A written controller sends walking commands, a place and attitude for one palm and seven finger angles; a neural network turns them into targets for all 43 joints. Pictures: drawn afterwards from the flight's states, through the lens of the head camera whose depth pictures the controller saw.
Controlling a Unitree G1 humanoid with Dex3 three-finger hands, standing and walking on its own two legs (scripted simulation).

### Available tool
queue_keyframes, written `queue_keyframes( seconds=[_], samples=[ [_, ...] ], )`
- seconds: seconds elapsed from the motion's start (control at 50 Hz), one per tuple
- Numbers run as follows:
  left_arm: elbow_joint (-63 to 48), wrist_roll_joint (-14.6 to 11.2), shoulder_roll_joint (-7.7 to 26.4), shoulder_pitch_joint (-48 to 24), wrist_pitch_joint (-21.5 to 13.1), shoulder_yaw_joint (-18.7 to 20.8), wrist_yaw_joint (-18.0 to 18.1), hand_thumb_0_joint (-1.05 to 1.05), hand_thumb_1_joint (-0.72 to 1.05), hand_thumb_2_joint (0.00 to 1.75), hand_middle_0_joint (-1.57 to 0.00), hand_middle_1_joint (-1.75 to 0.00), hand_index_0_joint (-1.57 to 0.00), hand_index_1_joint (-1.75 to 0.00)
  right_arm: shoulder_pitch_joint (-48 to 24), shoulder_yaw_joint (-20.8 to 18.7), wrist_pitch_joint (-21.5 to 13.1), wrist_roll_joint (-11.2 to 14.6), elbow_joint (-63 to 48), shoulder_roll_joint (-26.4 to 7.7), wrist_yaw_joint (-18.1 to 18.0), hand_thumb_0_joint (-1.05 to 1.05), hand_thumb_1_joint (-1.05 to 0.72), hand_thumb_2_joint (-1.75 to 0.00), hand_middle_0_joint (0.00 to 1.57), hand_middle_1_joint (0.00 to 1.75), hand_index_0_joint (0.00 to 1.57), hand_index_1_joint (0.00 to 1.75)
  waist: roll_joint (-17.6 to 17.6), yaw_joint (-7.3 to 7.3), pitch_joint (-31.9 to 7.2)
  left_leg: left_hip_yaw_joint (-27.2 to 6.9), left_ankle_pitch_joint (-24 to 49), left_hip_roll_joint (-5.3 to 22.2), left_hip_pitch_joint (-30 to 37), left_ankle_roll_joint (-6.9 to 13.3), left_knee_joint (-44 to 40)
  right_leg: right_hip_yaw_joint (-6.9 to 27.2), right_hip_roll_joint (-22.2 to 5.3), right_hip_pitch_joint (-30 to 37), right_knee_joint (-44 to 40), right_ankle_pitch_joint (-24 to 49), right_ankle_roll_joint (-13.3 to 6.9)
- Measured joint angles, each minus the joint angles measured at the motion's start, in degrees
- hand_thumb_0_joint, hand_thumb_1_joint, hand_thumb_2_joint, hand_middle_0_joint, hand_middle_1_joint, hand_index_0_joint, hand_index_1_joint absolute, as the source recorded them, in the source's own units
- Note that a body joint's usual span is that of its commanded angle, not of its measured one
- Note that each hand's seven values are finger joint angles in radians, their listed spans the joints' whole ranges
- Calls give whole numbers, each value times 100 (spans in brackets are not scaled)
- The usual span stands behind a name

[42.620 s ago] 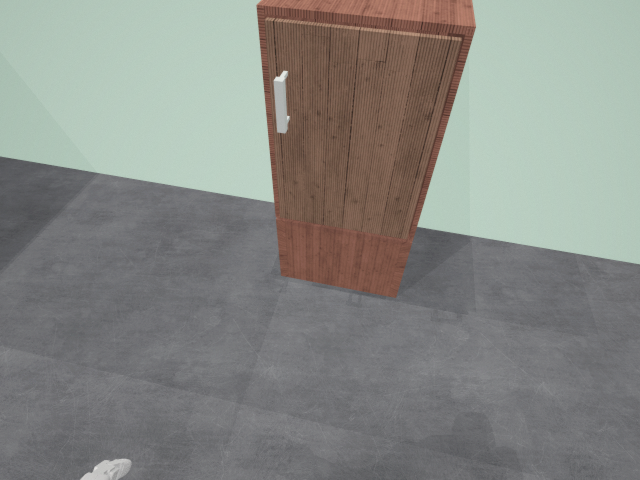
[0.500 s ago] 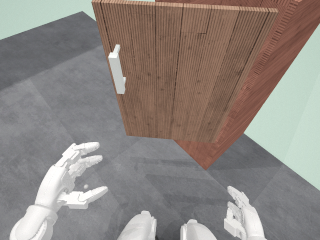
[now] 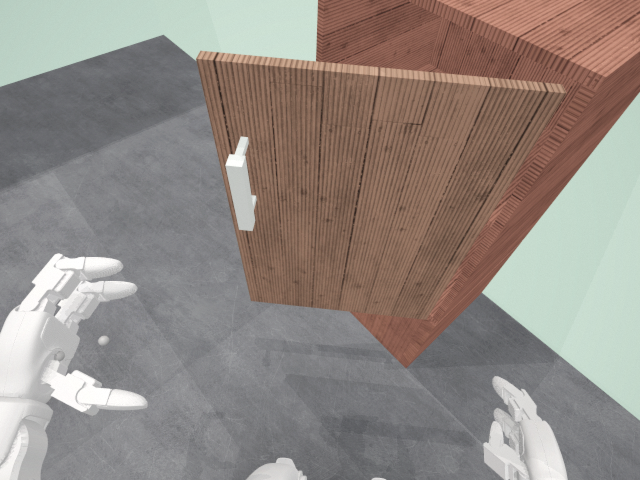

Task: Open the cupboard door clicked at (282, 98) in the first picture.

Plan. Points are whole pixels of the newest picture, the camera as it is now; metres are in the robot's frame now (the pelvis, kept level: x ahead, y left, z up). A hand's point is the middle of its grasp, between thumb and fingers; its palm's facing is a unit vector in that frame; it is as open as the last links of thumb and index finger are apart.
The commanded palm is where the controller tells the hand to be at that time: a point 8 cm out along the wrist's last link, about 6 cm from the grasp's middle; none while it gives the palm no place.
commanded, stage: raise the hand with hooked fingers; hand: left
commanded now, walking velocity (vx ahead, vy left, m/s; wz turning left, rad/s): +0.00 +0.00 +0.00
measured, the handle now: (245, 185) +0.49 +0.15 +0.06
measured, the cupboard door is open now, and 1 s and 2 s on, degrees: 43 43 43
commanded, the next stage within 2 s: move the hooked fingers beside the handle in 0.82 s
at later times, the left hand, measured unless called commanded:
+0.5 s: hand (85, 315) +0.27 +0.28 +0.07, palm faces -0.04 -1.00 -0.04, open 14.0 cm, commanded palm +0.24 +0.33 +0.09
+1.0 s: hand (80, 310) +0.27 +0.29 +0.08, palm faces +0.00 -1.00 -0.04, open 14.0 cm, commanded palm +0.25 +0.33 +0.08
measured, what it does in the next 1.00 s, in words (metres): stands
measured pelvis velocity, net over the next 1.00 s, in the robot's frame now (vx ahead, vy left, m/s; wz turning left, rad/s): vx -0.02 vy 0.01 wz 0.01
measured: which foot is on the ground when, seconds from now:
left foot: down 0.00-1.00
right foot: down 0.00-1.00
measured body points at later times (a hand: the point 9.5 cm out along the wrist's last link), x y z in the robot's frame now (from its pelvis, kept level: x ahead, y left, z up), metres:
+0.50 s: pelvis -0.02 +0.02 +0.01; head +0.03 +0.03 +0.46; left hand +0.27 +0.34 +0.08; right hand +0.12 -0.25 -0.06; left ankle +0.01 +0.05 -0.68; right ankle -0.02 -0.09 -0.68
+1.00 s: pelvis -0.02 +0.01 +0.01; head +0.04 +0.03 +0.46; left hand +0.27 +0.34 +0.08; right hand +0.15 -0.23 -0.06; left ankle +0.01 +0.05 -0.68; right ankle -0.02 -0.09 -0.68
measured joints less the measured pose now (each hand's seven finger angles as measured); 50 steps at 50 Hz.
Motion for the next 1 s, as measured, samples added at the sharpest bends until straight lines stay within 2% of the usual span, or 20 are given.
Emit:
queue_keyframes(
  seconds=[0.12,0.16,0.3,0.34,0.42,0.48,0.58,0.64,0.8,0.9,1.0],
  samples=[
    [1096,53,215,-758,790,24,-488,-1,-46,32,-29,-117,-29,-118,-29,213,150,68,-60,-20,-75,1,-90,-89,20,30,20,30,99,20,83,-53,129,-28,59,51,-108,-55,-25,92,-140,122,22],
    [1194,89,245,-859,878,0,-561,-1,-48,32,-29,-118,-29,-119,6,244,150,57,-52,-2,-105,1,-90,-89,20,30,20,30,83,7,138,-47,176,-23,125,58,-175,-44,-20,157,-214,179,28],
    [1407,55,437,-1435,407,279,-576,-1,-50,31,-30,-119,-30,-120,204,305,151,32,136,16,-136,1,-90,-89,20,30,20,30,-33,-50,231,-19,290,-28,347,57,-351,-7,-27,364,-373,299,41],
    [1743,35,570,-1690,512,390,-663,-1,-50,31,-30,-119,-30,-120,256,317,193,66,178,-11,-148,1,-90,-89,20,30,20,30,-26,-82,233,-18,325,-36,379,67,-398,-4,-35,395,-415,331,49],
    [2278,27,761,-1882,939,408,-872,-1,-50,30,-30,-119,-30,-120,383,290,215,124,160,-98,-156,1,-90,-89,20,30,20,30,29,-157,227,8,407,-49,422,101,-528,27,-49,428,-533,412,78],
    [2197,67,692,-1691,994,304,-922,-1,-50,30,-29,-120,-29,-120,474,223,151,111,115,-153,-125,1,-90,-89,20,30,20,30,52,-188,244,54,441,-49,455,126,-605,78,-51,444,-597,459,107],
    [1809,93,442,-1476,537,286,-747,-1,-50,30,-30,-120,-30,-120,525,161,60,29,157,-157,-65,1,-90,-89,20,30,20,30,-42,-168,299,112,445,-68,509,121,-645,139,-75,463,-579,453,136],
    [1830,122,430,-1566,386,372,-659,-1,-50,30,-30,-120,-30,-120,495,170,65,10,207,-135,-51,1,-90,-89,20,30,20,30,-85,-158,312,101,438,-92,514,118,-628,125,-98,466,-541,425,141],
    [2010,119,574,-1619,694,336,-842,-1,-50,30,-30,-120,-30,-120,389,195,69,42,159,-111,-74,1,-90,-89,20,30,20,30,30,-120,268,65,442,-117,543,134,-655,92,-118,516,-588,421,155],
    [2084,51,526,-1708,656,355,-890,-1,-50,30,-30,-120,-30,-120,314,230,41,31,133,-85,-92,1,-90,-89,20,30,20,30,6,-70,262,55,433,-116,523,125,-642,82,-116,496,-572,407,140],
    [2042,136,457,-1804,637,264,-827,-1,-50,30,-30,-120,-30,-120,278,214,24,25,106,-103,-72,1,-90,-89,20,30,20,30,1,-46,293,10,424,-126,481,103,-604,34,-124,472,-543,385,126]
  ],
)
